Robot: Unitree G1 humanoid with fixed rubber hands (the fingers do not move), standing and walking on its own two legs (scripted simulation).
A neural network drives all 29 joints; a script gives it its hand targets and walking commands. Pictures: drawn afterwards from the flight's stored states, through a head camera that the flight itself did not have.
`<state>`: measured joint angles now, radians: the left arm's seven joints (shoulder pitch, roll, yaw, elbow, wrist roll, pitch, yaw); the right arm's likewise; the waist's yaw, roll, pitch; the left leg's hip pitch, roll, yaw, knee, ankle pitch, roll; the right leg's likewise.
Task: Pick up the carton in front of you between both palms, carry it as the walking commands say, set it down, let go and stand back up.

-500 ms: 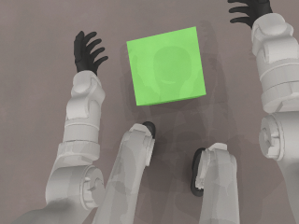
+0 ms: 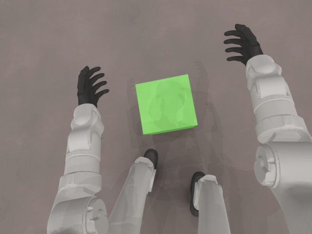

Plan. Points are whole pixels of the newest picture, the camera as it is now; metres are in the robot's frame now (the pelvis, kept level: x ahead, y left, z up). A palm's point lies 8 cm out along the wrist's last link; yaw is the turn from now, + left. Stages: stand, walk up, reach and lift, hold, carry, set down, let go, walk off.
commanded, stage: let go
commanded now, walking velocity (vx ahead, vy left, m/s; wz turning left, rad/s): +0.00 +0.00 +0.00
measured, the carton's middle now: (167, 108) +0.45 +0.09 -0.51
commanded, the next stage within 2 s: stand in 1.32 s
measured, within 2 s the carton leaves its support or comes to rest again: neither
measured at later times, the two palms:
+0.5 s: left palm (31, 154) +0.26 +0.26 +0.05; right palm (300, 141) +0.36 -0.17 +0.02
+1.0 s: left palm (35, 155) +0.27 +0.23 +0.07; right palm out of the picture +0.26 -0.24 +0.07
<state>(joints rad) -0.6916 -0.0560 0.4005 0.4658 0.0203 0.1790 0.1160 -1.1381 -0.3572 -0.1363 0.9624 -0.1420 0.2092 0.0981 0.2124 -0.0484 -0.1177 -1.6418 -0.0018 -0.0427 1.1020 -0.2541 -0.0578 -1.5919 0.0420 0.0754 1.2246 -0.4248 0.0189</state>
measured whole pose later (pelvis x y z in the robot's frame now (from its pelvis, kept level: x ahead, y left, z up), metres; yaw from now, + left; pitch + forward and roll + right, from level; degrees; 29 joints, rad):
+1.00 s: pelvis +0.11 -0.01 +0.14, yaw +0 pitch +1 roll +1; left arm 0.23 0.21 0.04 0.42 0.02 0.09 -0.04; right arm 0.26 -0.21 -0.04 0.45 0.01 0.03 0.03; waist 0.00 -0.02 0.03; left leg -0.22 0.01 -0.06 0.41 -0.22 -0.04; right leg -0.12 0.01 0.06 0.43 -0.33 -0.01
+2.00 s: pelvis +0.11 +0.03 +0.14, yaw +0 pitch -1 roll -1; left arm 0.19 0.36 0.03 0.80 0.04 0.00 0.03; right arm 0.15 -0.32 -0.03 0.84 -0.03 0.01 -0.02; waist -0.01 -0.05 0.02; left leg -0.23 -0.02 -0.03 0.53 -0.28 0.01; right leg -0.09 -0.02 0.07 0.44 -0.34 0.05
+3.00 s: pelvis +0.08 +0.02 +0.14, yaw +2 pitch -2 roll -1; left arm 0.16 0.39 0.02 0.98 0.03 0.00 0.02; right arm 0.11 -0.37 -0.01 1.02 -0.02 0.00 -0.01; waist 0.00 -0.03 0.04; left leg -0.20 -0.01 -0.07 0.44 -0.20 0.00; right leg -0.05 -0.02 0.03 0.36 -0.27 0.04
